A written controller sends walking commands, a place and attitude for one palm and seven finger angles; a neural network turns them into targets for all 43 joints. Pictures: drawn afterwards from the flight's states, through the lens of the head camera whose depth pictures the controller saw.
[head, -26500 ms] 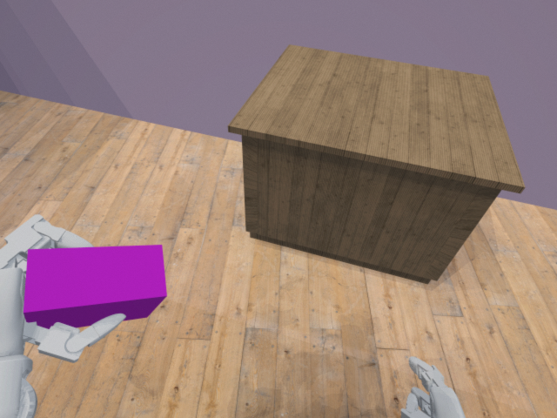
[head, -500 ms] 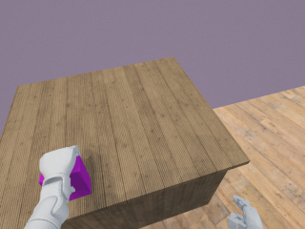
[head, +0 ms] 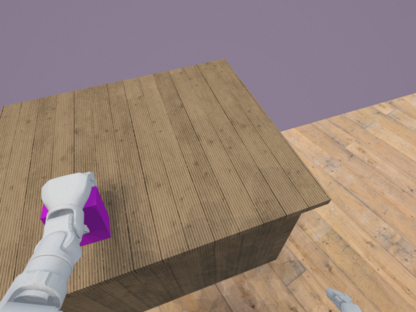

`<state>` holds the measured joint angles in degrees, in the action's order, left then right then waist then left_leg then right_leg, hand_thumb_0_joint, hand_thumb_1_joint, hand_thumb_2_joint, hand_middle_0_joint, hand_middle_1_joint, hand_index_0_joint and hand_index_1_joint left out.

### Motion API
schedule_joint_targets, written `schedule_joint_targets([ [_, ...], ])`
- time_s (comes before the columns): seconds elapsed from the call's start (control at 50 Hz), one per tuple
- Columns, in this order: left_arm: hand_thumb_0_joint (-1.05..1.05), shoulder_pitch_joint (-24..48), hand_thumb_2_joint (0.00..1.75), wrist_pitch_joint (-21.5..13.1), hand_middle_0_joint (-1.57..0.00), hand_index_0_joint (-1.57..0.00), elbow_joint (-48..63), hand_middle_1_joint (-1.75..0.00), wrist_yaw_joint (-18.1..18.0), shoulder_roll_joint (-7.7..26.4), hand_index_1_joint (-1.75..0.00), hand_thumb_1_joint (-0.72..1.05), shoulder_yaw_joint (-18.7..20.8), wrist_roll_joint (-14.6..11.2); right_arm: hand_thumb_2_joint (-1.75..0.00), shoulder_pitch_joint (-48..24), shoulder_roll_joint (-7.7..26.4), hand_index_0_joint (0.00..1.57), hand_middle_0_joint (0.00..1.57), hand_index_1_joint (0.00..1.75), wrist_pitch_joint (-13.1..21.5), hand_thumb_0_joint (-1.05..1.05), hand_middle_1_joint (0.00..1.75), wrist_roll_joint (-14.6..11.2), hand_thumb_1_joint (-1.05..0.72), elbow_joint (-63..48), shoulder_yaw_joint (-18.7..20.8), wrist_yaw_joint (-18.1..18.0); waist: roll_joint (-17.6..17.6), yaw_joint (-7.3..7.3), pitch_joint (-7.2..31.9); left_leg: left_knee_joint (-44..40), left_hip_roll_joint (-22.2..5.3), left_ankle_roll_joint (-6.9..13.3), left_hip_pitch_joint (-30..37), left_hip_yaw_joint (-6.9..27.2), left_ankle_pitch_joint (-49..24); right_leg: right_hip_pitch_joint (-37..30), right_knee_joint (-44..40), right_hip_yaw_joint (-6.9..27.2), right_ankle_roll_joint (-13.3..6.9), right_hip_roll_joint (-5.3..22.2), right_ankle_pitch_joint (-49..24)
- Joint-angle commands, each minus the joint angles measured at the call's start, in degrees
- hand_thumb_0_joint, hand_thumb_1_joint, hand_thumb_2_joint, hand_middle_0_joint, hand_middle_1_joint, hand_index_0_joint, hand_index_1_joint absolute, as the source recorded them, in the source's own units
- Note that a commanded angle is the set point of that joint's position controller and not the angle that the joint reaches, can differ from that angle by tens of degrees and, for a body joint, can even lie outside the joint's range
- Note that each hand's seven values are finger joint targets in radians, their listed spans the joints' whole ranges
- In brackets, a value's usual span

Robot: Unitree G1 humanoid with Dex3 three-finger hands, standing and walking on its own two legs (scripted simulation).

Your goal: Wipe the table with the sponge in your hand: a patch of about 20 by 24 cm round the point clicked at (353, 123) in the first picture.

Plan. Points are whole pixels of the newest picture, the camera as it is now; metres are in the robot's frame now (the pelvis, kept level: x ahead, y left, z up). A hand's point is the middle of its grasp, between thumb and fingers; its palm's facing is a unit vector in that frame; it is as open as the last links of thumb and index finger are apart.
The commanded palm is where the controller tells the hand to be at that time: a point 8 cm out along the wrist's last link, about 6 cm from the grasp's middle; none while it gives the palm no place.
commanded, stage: wipe forward along the first lane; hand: left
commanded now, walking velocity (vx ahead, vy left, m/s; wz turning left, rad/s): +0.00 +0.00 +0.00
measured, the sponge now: (82, 224) +0.30 +0.33 -0.06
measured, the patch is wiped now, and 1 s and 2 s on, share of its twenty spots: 0.10 0.30 0.35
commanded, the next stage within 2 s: slide across to the middle lane in 0.76 s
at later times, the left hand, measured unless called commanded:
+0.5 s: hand (77, 182) +0.37 +0.35 +0.00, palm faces -0.15 +0.00 -0.99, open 10.0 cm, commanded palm +0.37 +0.34 +0.03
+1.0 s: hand (75, 167) +0.42 +0.37 -0.01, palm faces -0.15 +0.03 -0.99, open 10.1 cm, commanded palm +0.41 +0.34 +0.04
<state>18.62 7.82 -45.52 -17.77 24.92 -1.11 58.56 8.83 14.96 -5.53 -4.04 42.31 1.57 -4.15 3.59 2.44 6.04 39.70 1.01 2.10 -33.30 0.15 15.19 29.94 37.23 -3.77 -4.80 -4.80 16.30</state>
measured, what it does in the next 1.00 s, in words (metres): stands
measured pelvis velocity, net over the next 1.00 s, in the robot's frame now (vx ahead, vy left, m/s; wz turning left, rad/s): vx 0.02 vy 0.04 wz -0.02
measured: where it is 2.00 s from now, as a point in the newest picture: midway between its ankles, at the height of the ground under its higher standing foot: outside the picture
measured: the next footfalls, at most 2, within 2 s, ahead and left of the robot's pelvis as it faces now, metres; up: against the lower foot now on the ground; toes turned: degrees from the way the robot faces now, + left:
none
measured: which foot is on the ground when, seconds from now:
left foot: down 0.00-1.00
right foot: down 0.00-1.00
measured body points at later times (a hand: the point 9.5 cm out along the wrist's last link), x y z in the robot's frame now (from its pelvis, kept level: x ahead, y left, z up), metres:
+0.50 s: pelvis +0.00 +0.00 -0.01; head +0.06 -0.01 +0.43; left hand +0.38 +0.34 +0.05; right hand +0.09 -0.28 -0.14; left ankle +0.05 +0.10 -0.72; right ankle +0.02 -0.07 -0.72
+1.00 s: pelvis +0.02 +0.04 -0.01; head +0.09 +0.04 +0.43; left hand +0.42 +0.36 +0.05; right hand +0.09 -0.24 -0.14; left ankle +0.05 +0.10 -0.72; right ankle +0.02 -0.07 -0.72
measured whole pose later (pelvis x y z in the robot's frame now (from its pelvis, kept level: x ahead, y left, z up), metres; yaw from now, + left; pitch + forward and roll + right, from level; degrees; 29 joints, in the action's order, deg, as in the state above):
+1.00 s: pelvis +0.02 +0.04 -0.01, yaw -1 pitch +16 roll -4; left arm 35.9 4.8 -60.3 -17.5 32.7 0.6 60.8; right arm 15.4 15.2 -5.5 -3.8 41.7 1.8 -1.5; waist 3.5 -2.1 8.1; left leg 46.2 1.3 4.6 -43.8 0.2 18.6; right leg 38.7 40.1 -3.6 -2.2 -4.8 17.8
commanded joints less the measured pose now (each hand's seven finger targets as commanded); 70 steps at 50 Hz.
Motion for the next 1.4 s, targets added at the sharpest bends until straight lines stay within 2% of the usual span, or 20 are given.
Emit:
schedule_joint_targets([
  [0.0, 0.00, 19.69, 1.30, 0.05, -1.20, -1.20, 2.05, -1.60, -3.56, 15.17, -1.60, 0.10, 4.36, 1.45, -0.90, -1.97, 8.26, 0.20, 0.20, 0.30, 2.34, 0.00, 0.30, 0.02, -0.90, -6.73, 2.59, -0.42, -6.07, -3.39, 9.91, -2.29, 0.60, 1.71, 0.58, 2.90, 4.81, -2.95, -8.52, 11.19, 1.24, 3.27, 2.74],
  [0.12, 0.00, 21.52, 1.30, -0.91, -1.20, -1.20, -1.06, -1.60, -4.22, 17.59, -1.60, 0.10, 5.73, 0.86, -0.90, 0.05, 8.47, 0.20, 0.20, 0.30, 2.63, 0.00, 0.30, -0.10, -0.90, -6.63, 2.63, -0.07, -4.92, -3.57, 12.48, 0.16, 0.39, 1.63, -2.96, 2.48, 4.64, -4.21, -7.41, 12.39, 1.23, 3.72, 1.00],
  [0.18, 0.00, 25.08, 1.30, -0.48, -1.20, -1.20, -3.25, -1.60, -4.14, 21.41, -1.60, 0.10, 7.46, 1.16, -0.90, 0.61, 8.95, 0.20, 0.20, 0.30, 2.53, 0.00, 0.30, -0.23, -0.90, -6.02, 2.58, 0.06, -5.96, -4.40, 12.16, 1.00, 0.36, 1.82, -5.32, 2.35, 5.38, -4.57, -7.87, 13.32, 1.37, 3.71, 2.26],
  [0.22, 0.00, 25.63, 1.30, -0.52, -1.20, -1.20, -4.21, -1.60, -3.97, 20.32, -1.60, 0.10, 5.87, 1.31, -0.90, 1.36, 8.99, 0.20, 0.20, 0.30, 2.69, 0.00, 0.30, -0.35, -0.90, -6.11, 2.47, 0.13, -4.36, -4.70, 11.68, 1.15, 0.32, 1.77, -5.51, 2.37, 5.91, -3.39, -7.59, 12.99, 1.31, 3.83, 3.03],
  [0.44, 0.00, 29.10, 1.30, -1.81, -1.20, -1.20, -8.26, -1.60, -2.35, 24.88, -1.60, 0.10, 7.61, 1.16, -0.90, 4.70, 9.80, 0.20, 0.20, 0.30, 2.84, 0.00, 0.30, -0.41, -0.90, -5.81, 2.34, 0.66, -3.20, -5.35, 14.79, 2.99, -0.10, 1.82, -7.77, 2.38, 3.99, -4.53, -6.07, 13.60, 1.17, 3.69, -1.63],
  [0.56, 0.00, 30.46, 1.30, -2.34, -1.20, -1.20, -9.81, -1.60, -2.31, 26.67, -1.60, 0.10, 8.42, 2.01, -0.90, 6.20, 10.32, 0.20, 0.20, 0.30, 2.73, 0.00, 0.30, -0.31, -0.90, -5.58, 2.41, 1.00, -3.98, -5.80, 15.79, 3.34, -0.21, 2.01, -7.76, 2.31, 2.42, -3.72, -4.94, 12.13, 1.35, 3.19, -4.87],
  [0.68, 0.00, 33.90, 1.30, -2.32, -1.20, -1.20, -10.84, -1.60, -2.01, 28.12, -1.60, 0.10, 8.75, 3.14, -0.90, 7.38, 10.64, 0.20, 0.20, 0.30, 2.39, 0.00, 0.30, -0.14, -0.90, -5.02, 2.36, 1.41, -1.01, -6.08, 16.89, 2.86, -0.57, 2.15, -4.38, 2.79, -0.40, -0.41, -3.63, 9.15, 1.11, 2.33, -6.55],
  [0.78, 0.00, 34.73, 1.30, -2.46, -1.20, -1.20, -11.03, -1.60, -1.54, 25.70, -1.60, 0.10, 6.94, 3.69, -0.90, 8.53, 10.46, 0.20, 0.20, 0.30, 1.96, 0.00, 0.30, 0.08, -0.90, -5.11, 2.55, 1.85, 0.68, -6.30, 18.35, 2.42, -0.92, 1.99, -0.14, 3.61, -3.68, 2.91, -2.85, 6.81, 1.02, 1.66, -7.30],
  [0.82, 0.00, 34.05, 1.30, -2.25, -1.20, -1.20, -12.36, -1.60, -1.55, 25.92, -1.60, 0.10, 6.97, 3.70, -0.90, 9.20, 10.69, 0.20, 0.20, 0.30, 1.53, 0.00, 0.30, 0.04, -0.90, -5.26, 2.52, 1.93, -0.68, -6.44, 17.53, 2.17, -0.83, 1.92, 0.08, 3.93, -3.24, 4.30, -2.87, 5.81, 1.24, 1.24, -5.39],
  [0.86, 0.00, 35.03, 1.30, -2.58, -1.20, -1.20, -9.91, -1.60, -1.60, 21.58, -1.60, 0.10, 4.01, 3.24, -0.90, 9.00, 10.12, 0.20, 0.20, 0.30, 1.54, 0.00, 0.30, 0.08, -0.90, -5.81, 2.80, 2.07, -0.39, -6.96, 18.50, 1.73, -1.09, 1.76, 2.71, 4.34, -4.10, 5.32, -3.01, 5.43, 1.26, 1.16, -5.36],
  [0.88, 0.00, 35.95, 1.30, -3.33, -1.20, -1.20, -7.40, -1.60, -1.74, 21.97, -1.60, 0.10, 5.35, 2.69, -0.90, 8.70, 9.94, 0.20, 0.20, 0.30, 1.71, 0.00, 0.30, 0.26, -0.90, -5.66, 3.04, 2.20, 1.75, -6.16, 20.65, 1.23, -1.59, 1.44, 6.04, 5.12, -6.47, 5.66, -2.73, 4.93, 0.96, 1.09, -6.11],
  [0.92, 0.00, 36.37, 1.30, -3.47, -1.20, -1.20, -5.49, -1.60, -2.27, 18.79, -1.60, 0.10, 3.06, 2.35, -0.90, 8.91, 9.67, 0.20, 0.20, 0.30, 1.59, 0.00, 0.30, 0.31, -0.90, -5.57, 3.33, 2.28, 2.67, -6.60, 20.79, 0.70, -1.90, 0.84, 9.89, 6.16, -6.89, 7.79, -2.93, 4.40, 1.02, 0.69, -4.49],
  [1.04, 0.00, 39.21, 1.30, -2.62, -1.20, -1.20, -2.89, -1.60, -4.11, 13.20, -1.60, 0.10, 0.85, -1.45, -0.90, 7.30, 9.30, 0.20, 0.20, 0.30, 1.87, 0.00, 0.30, 0.37, -0.90, -4.54, 3.62, 2.26, 0.47, -7.44, 19.69, -2.45, -3.02, -0.50, 14.63, 8.91, -4.39, 9.38, -3.65, 3.04, 1.48, 0.81, -3.02],
  [1.1, 0.00, 40.74, 1.30, -1.02, -1.20, -1.20, -3.92, -1.60, -4.21, 9.83, -1.60, 0.10, -2.11, -0.76, -0.90, 6.71, 9.21, 0.20, 0.20, 0.30, 1.86, 0.00, 0.30, 0.48, -0.90, -3.55, 3.56, 2.39, 2.17, -7.66, 17.54, -3.84, -3.53, -1.72, 17.55, 10.87, -4.89, 11.78, -3.32, 2.52, 1.19, 0.90, -3.12],
  [1.18, 0.00, 42.07, 1.30, 0.90, -1.20, -1.20, -2.99, -1.60, -3.86, 4.94, -1.60, 0.10, -4.68, -0.92, -0.90, 5.53, 8.62, 0.20, 0.20, 0.30, 1.62, 0.00, 0.30, 0.71, -0.90, -3.34, 3.64, 2.98, 3.75, -7.13, 18.60, -4.93, -4.61, -3.54, 21.78, 13.24, -8.68, 13.14, -2.49, 2.17, 0.90, 0.88, -4.35],
  [1.26, 0.00, 42.15, 1.30, 2.27, -1.20, -1.20, -3.54, -1.60, -3.53, 0.76, -1.60, 0.10, -7.61, -1.90, -0.90, 5.04, 8.24, 0.20, 0.20, 0.30, 0.87, 0.00, 0.30, 0.79, -0.90, -3.24, 3.80, 3.31, 1.97, -7.21, 18.59, -4.95, -4.74, -4.14, 23.00, 13.71, -9.82, 12.86, -2.63, 2.18, 1.06, 0.89, -4.49],
  [1.3, 0.00, 41.68, 1.30, 2.76, -1.20, -1.20, -2.62, -1.60, -3.41, -1.32, -1.60, 0.10, -8.42, -2.45, -0.90, 4.87, 8.12, 0.20, 0.20, 0.30, 0.70, 0.00, 0.30, 0.97, -0.90, -3.08, 4.00, 3.52, 2.19, -6.71, 19.69, -4.97, -5.40, -4.86, 25.55, 14.80, -14.49, 13.12, -2.08, 2.20, 1.15, 0.85, -4.77],
  [1.34, 0.00, 41.97, 1.30, 3.68, -1.20, -1.20, -2.33, -1.60, -3.35, -1.65, -1.60, 0.10, -8.74, -2.28, -0.90, 4.21, 7.95, 0.20, 0.20, 0.30, 0.06, 0.00, 0.30, 0.94, -0.90, -3.31, 3.85, 3.71, 1.01, -6.57, 20.45, -4.90, -5.14, -4.78, 25.34, 13.95, -15.50, 11.61, -2.61, 2.24, 1.14, 0.87, -5.41],
  [1.36, 0.00, 42.30, 1.30, 4.08, -1.20, -1.20, -2.98, -1.60, -3.53, -0.20, -1.60, 0.10, -7.80, -1.34, -0.90, 4.22, 8.01, 0.20, 0.20, 0.30, -0.35, 0.00, 0.30, 1.07, -0.90, -3.12, 3.77, 3.74, 0.58, -6.36, 20.19, -4.59, -4.81, -4.56, 24.50, 13.05, -16.01, 10.59, -3.03, 2.43, 0.97, 0.82, -5.88],
  [1.38, 0.00, 41.60, 1.30, 4.28, -1.20, -1.20, -3.38, -1.60, -4.07, 3.44, -1.60, 0.10, -4.05, -0.82, -0.90, 3.93, 8.29, 0.20, 0.20, 0.30, -0.71, 0.00, 0.30, 1.21, -0.90, -3.10, 3.64, 3.66, 0.63, -5.37, 20.48, -4.61, -4.40, -4.65, 23.37, 12.20, -17.26, 8.83, -3.39, 2.74, 0.66, 0.78, -6.79],
])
